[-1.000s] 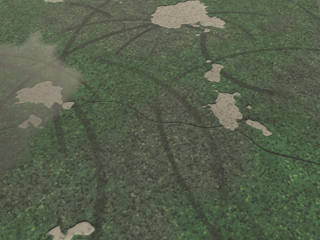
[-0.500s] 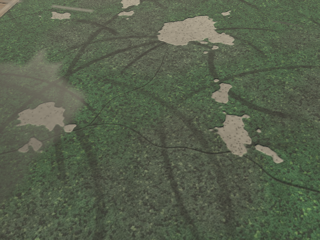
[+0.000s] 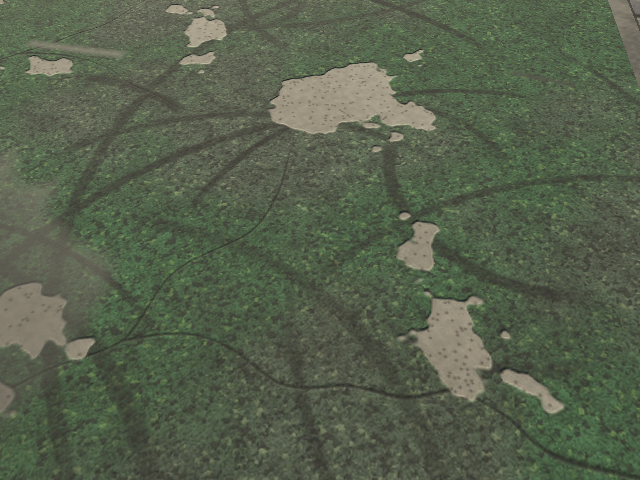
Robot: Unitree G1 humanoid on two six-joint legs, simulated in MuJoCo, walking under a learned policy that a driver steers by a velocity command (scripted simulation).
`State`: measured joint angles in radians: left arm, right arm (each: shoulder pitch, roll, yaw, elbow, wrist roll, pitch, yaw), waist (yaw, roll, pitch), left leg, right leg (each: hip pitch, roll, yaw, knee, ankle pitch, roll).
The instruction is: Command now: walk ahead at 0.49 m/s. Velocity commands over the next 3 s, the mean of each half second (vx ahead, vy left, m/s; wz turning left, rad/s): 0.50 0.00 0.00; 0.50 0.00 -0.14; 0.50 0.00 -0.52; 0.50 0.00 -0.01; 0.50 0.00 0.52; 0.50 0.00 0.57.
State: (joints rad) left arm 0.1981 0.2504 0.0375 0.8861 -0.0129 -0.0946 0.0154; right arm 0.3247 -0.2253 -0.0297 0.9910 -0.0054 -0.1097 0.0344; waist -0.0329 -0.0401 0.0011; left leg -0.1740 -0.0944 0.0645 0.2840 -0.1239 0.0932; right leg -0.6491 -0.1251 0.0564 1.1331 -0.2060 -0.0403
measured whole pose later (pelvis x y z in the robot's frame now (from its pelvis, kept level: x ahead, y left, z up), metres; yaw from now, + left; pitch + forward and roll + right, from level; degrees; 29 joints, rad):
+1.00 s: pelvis +0.54 -0.02 -0.01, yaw -5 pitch +1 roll +0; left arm 0.33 0.26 0.06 0.96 -0.04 -0.07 0.01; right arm 0.15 -0.23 -0.05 0.89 0.00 -0.11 0.02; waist 0.01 -0.04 0.02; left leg -0.34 0.01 0.10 0.47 -0.16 0.04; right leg -0.44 -0.05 0.05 1.18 -0.36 -0.05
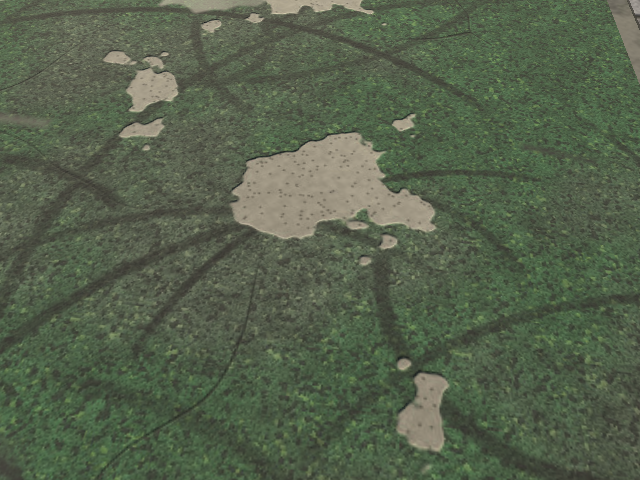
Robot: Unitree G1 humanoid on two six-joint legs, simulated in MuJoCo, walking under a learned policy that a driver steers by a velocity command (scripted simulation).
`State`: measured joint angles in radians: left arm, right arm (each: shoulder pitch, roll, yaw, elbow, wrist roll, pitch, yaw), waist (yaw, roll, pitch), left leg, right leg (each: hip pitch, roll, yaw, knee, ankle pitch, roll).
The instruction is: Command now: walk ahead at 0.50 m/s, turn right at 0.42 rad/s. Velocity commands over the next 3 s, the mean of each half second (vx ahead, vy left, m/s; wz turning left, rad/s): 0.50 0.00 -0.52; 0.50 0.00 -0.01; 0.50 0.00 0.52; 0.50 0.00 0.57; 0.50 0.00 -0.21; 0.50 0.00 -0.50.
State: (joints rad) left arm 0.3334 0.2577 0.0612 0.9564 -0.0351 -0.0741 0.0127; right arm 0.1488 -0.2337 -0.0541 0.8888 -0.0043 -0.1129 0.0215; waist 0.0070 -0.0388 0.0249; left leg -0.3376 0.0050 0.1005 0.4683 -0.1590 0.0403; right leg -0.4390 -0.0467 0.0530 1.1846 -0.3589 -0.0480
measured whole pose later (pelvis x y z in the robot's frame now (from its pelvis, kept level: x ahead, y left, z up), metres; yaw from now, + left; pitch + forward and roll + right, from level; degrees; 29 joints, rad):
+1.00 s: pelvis +0.55 -0.12 -0.02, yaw -14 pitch +3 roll +0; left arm 0.33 0.28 0.07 0.87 0.01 -0.05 0.02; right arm 0.08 -0.26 -0.05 0.79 0.02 -0.09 0.06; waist 0.03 0.01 0.02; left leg -0.53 -0.03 0.05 0.56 -0.10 0.10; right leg 0.02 0.01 -0.08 0.56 -0.46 -0.03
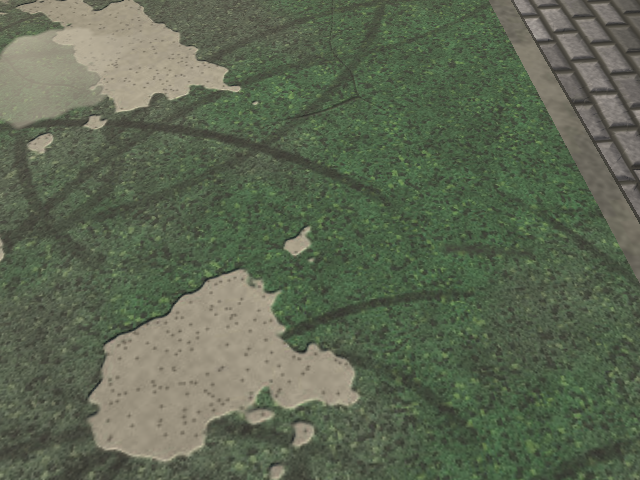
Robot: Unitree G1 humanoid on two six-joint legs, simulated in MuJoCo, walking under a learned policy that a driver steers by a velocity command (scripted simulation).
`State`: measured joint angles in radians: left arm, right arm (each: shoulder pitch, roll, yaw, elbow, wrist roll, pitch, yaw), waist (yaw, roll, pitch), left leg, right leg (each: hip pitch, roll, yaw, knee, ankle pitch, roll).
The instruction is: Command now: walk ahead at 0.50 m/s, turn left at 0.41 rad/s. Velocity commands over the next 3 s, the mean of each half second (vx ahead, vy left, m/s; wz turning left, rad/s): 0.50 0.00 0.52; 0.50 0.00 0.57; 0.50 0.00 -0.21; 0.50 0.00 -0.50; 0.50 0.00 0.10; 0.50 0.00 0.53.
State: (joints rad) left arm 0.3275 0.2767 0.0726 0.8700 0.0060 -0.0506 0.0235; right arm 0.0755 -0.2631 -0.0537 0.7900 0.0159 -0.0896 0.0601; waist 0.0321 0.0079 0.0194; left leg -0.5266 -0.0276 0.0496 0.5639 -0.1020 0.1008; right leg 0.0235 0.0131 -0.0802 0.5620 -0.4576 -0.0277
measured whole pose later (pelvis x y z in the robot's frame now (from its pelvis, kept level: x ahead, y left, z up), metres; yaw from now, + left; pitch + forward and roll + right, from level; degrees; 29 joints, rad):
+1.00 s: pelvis +0.52 +0.13 +0.00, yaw +35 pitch +2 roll -1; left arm 0.34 0.31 0.08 0.85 -0.01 -0.06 0.01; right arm 0.06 -0.28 -0.06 0.58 0.02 -0.03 0.05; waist 0.06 0.02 0.05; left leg -0.53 -0.01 0.04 0.63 -0.12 0.10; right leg -0.03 -0.11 -0.19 0.69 -0.51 0.04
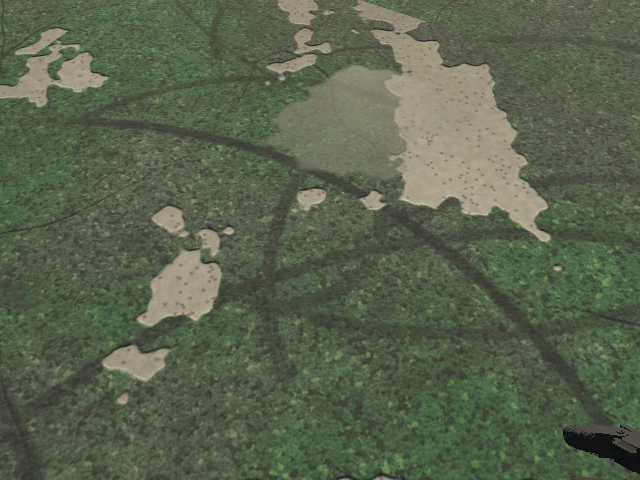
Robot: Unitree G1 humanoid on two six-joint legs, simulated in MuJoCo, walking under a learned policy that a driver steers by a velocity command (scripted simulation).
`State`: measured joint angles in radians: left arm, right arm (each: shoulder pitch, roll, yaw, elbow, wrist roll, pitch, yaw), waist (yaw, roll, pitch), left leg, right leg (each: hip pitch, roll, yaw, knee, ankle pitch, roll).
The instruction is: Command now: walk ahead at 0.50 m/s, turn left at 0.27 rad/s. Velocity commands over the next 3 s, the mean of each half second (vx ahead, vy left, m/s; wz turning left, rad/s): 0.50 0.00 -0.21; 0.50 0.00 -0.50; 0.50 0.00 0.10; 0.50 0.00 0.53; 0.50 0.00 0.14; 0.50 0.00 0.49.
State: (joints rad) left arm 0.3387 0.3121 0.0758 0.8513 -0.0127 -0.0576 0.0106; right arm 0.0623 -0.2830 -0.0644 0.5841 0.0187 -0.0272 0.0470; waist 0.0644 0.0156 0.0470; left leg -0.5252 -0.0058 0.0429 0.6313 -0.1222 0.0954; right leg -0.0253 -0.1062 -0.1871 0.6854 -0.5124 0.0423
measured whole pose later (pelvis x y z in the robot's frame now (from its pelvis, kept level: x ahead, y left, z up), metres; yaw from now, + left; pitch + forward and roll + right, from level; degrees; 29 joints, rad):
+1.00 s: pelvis +0.57 -0.09 +0.01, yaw -27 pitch +3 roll -1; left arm 0.37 0.30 0.07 0.73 -0.02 -0.03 0.01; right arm 0.07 -0.28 -0.04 0.67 -0.01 -0.12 0.02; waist 0.07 0.02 -0.01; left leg -0.47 0.00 -0.04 0.48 -0.05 0.00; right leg -0.08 0.10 0.21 0.52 -0.46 -0.05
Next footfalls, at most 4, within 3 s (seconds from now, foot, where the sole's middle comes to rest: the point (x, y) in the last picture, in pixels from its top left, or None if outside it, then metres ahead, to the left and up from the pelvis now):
0.54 right None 0.44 -0.15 -0.75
1.00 left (378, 331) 0.77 -0.05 -0.75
1.46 right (515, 301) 0.87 -0.38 -0.75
1.96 left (420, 192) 1.20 -0.16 -0.75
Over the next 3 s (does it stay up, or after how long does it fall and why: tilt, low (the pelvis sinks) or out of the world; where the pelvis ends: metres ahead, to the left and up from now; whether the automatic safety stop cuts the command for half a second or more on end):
stays up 1.60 -0.24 0.01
